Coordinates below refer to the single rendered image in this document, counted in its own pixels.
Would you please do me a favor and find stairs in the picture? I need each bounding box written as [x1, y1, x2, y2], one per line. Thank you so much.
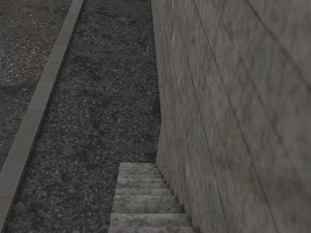
[108, 162, 200, 233]

